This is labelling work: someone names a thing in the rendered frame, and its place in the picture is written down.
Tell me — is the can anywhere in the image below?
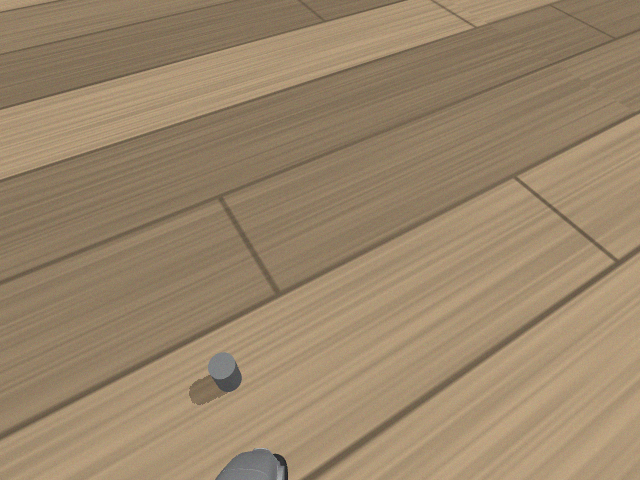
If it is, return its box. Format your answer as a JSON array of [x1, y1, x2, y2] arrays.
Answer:
[[208, 352, 242, 392]]

